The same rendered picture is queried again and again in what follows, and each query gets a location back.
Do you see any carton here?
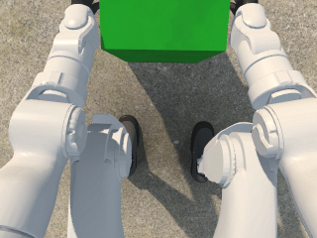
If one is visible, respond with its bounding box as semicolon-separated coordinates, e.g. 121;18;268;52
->
99;0;231;63

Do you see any robot right forearm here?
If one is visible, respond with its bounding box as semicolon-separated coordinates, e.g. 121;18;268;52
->
228;3;317;110

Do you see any robot left foot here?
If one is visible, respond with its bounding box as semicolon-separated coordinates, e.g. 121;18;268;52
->
118;115;140;177

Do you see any robot left forearm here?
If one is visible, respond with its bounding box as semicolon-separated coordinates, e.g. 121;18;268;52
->
8;4;101;148

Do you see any right robot hand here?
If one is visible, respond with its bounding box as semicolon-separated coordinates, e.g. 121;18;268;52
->
230;0;259;17

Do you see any robot right shin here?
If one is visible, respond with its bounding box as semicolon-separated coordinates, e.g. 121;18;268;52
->
197;122;278;182

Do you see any robot right upper arm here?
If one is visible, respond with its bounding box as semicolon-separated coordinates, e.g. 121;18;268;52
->
251;97;317;238

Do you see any robot left upper arm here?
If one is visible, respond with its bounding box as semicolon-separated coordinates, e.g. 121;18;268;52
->
0;99;88;238

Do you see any left robot hand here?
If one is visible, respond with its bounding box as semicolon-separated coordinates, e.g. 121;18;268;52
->
71;0;100;15

